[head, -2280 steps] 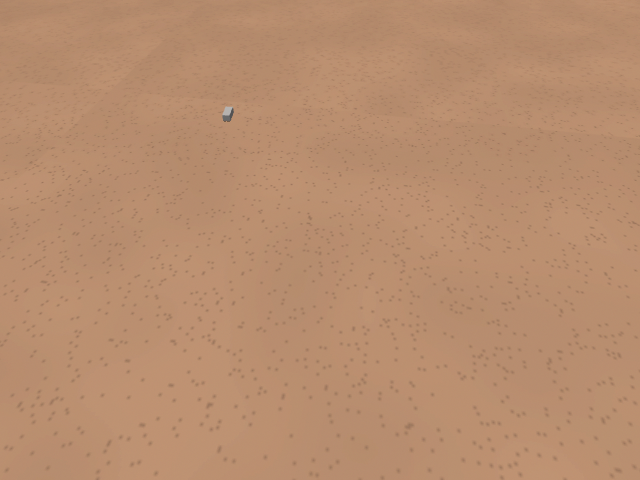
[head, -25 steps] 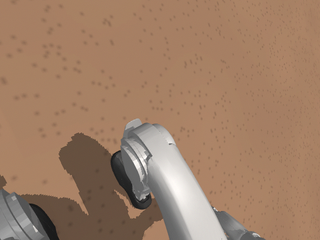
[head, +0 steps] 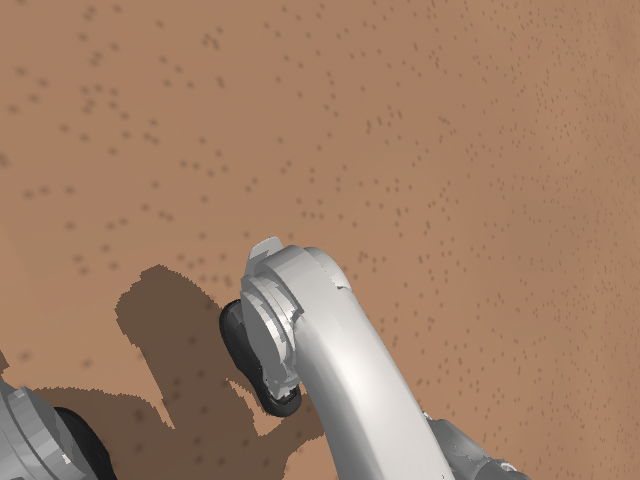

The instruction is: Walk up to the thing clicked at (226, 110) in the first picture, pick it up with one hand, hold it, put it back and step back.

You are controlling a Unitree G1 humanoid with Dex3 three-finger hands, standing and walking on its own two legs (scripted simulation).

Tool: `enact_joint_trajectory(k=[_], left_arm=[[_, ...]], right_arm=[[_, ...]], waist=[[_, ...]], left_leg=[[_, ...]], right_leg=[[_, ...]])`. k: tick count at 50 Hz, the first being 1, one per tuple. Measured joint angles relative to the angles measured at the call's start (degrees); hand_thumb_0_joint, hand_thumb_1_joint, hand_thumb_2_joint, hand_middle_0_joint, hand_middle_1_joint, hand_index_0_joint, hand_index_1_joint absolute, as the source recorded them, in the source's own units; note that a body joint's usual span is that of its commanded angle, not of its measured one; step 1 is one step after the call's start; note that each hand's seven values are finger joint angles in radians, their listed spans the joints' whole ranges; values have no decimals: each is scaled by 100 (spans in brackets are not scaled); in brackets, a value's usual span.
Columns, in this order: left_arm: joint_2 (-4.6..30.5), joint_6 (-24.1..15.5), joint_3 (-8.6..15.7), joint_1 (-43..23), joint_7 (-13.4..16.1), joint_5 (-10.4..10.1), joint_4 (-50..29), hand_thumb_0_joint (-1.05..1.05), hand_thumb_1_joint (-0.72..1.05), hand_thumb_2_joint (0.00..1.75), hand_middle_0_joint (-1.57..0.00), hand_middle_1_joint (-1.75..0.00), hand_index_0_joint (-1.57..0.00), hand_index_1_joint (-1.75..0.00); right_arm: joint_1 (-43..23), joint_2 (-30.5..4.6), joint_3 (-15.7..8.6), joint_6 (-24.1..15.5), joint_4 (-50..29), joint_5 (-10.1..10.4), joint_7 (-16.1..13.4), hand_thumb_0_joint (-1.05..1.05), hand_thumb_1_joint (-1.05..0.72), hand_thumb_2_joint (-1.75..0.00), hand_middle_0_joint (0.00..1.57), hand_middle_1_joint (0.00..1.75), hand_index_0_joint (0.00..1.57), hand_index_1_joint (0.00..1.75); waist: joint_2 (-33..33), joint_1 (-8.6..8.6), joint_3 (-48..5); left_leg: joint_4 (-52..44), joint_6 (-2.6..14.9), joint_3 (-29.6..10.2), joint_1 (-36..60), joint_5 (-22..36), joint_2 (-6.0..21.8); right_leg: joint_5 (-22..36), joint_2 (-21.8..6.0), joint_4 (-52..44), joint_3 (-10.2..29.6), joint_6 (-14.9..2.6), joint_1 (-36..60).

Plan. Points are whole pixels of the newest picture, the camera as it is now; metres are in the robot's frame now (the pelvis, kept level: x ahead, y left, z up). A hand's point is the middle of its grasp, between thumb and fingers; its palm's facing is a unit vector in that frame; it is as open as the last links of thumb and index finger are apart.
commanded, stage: rest palm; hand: left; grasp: from above
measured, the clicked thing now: out of the picture +0.50 +0.35 -0.30
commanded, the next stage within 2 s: close in 0.04 s
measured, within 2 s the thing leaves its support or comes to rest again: neither
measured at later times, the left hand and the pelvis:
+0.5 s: hand out of the picture +0.48 +0.33 -0.27, palm faces -0.43 -0.18 -0.88, open 11.3 cm; pelvis +0.00 +0.00 +0.00, yaw +0 degrees
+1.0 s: hand out of the picture +0.48 +0.33 -0.27, palm faces -0.43 -0.18 -0.88, open 9.4 cm; pelvis +0.00 +0.00 +0.00, yaw +0 degrees
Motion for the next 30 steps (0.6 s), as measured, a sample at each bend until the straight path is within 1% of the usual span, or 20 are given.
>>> enact_joint_trajectory(k=[4, 10, 19, 30], left_arm=[[15, 37, 25, -17, -2, 17, -14, 0, -21, 72, -31, -78, -32, -77], [61, 73, 48, 13, -67, -38, 11, 0, -18, 70, -33, -77, -33, -76], [71, -9, -33, 12, -115, -74, -21, 0, -9, 63, -37, -76, -40, -73], [46, -31, 2, 25, 21, 0, -4, 0, 1, 54, -44, -71, -47, -67]], right_arm=[[-4, -12, 8, -2, -1, 11, 8, 0, -91, -90, 20, 30, 20, 30], [-9, -17, 18, 11, -22, 23, 3, 0, -90, -90, 20, 30, 20, 30], [-38, -22, 27, 46, -3, 15, -32, 0, -90, -90, 20, 30, 20, 30], [-59, -11, 47, 47, -1, -14, -49, 0, -90, -90, 20, 30, 20, 30]], waist=[[-1, -10, -3], [9, -17, 35], [-1, 2, 53], [-27, -8, 43]], left_leg=[[4, 0, 2, -18, 9, -3], [11, 6, 6, -20, 16, 4], [13, -5, -9, 2, 7, 10], [-7, -23, -32, 25, -3, 17]], right_leg=[[6, -5, 6, 0, -2, -17], [18, -1, 13, 4, 3, -24], [21, 1, 10, -7, 11, -8], [29, 2, -19, -30, -6, 8]])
